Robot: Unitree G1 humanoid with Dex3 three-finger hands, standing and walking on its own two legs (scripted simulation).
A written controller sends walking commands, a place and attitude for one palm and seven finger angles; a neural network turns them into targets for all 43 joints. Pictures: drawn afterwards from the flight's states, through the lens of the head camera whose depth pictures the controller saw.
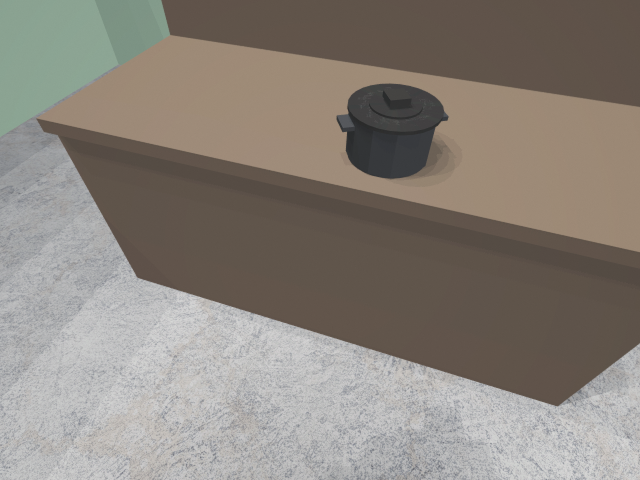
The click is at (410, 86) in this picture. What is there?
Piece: lid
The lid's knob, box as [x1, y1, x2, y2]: [383, 88, 411, 106]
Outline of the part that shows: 411,98 403,88 383,90 383,97 389,106 410,104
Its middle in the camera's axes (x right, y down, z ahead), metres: +0.16 -0.29 +0.81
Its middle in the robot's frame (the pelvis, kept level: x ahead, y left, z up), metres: +0.82 -0.12 +0.09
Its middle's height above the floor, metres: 0.86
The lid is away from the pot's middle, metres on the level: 0.00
